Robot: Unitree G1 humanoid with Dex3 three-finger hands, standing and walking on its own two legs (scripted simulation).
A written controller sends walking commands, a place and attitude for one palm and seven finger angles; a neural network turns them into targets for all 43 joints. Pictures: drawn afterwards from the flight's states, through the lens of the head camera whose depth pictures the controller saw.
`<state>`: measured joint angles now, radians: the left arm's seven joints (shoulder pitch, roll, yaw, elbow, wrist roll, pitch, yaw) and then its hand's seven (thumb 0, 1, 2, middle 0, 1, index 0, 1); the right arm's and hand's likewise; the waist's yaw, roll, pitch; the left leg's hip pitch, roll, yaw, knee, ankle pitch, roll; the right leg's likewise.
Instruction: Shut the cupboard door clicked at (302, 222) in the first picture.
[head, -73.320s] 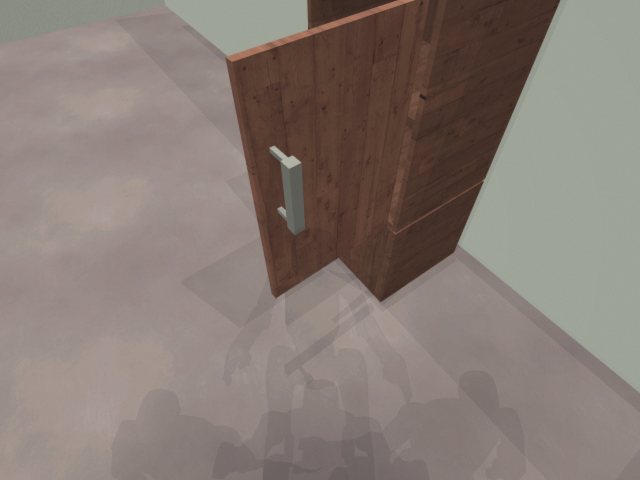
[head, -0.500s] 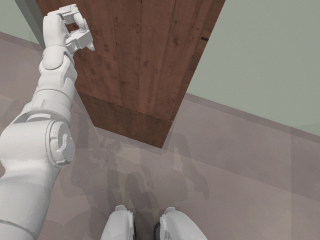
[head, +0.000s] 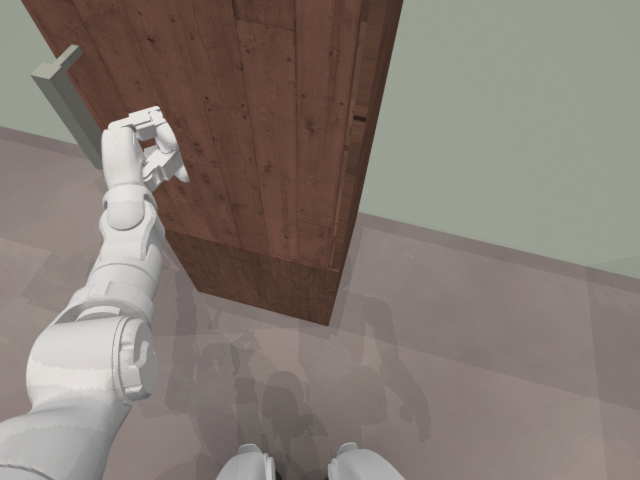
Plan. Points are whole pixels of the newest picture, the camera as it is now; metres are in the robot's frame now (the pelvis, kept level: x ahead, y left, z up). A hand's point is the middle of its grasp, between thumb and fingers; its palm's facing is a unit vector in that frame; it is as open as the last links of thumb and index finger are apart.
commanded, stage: pull the fist back off the door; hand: left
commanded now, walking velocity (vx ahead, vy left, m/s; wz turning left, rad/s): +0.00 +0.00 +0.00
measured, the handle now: (90, 112) +0.60 +0.25 +0.08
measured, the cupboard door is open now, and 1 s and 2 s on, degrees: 0 0 0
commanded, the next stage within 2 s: draw the hand back to the body in 0.20 s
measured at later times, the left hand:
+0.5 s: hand (154, 176) +0.46 +0.14 +0.10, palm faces +0.15 -0.99 -0.02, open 3.1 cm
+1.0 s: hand (20, 290) +0.30 +0.21 +0.16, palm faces +0.17 -0.97 -0.19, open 3.1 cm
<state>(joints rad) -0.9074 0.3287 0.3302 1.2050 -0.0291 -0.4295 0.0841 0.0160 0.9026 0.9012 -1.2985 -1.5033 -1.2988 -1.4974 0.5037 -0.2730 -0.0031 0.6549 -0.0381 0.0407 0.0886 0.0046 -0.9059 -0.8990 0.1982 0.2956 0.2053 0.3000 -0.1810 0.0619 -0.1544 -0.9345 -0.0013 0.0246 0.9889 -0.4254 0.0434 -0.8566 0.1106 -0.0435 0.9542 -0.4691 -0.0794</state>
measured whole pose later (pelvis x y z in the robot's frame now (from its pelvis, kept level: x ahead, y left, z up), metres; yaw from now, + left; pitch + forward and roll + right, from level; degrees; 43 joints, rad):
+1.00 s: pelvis +0.00 +0.02 +0.05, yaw +2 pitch +2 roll -1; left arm -0.04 0.28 0.08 0.17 -0.11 -0.12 0.04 0.02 0.90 0.90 -1.13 -1.32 -1.13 -1.31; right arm 0.19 -0.24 0.04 0.53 0.07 0.03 -0.07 0.01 -0.91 -0.90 0.20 0.30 0.20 0.30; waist 0.00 0.05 -0.08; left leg -0.36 -0.05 0.03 0.62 -0.29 0.08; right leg -0.28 0.06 -0.02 0.59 -0.34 -0.04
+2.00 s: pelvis +0.02 +0.02 +0.07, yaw +3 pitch -3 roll -1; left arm 0.47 0.37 0.34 -0.37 -0.10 -0.07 0.09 0.02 0.89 0.90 -0.21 -0.31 -0.21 -0.30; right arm 0.19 -0.24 0.03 0.61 0.03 -0.06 -0.07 0.01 -0.90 -0.90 0.20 0.30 0.21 0.30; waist 0.05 0.08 -0.03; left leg -0.17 -0.07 0.00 0.45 -0.24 0.07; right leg -0.08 0.06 -0.02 0.40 -0.28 -0.05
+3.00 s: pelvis -0.10 +0.06 +0.04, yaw +8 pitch +1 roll -3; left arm 0.53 0.41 0.44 -0.52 -0.03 -0.23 0.15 0.01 0.89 0.90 -0.21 -0.31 -0.21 -0.30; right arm 0.24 -0.24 -0.01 0.58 0.00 0.00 -0.07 0.01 -0.90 -0.90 0.20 0.30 0.21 0.30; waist 0.01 0.02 -0.01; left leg -0.52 -0.05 0.07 0.66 -0.29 0.08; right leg -0.40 0.06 0.00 0.60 -0.22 0.00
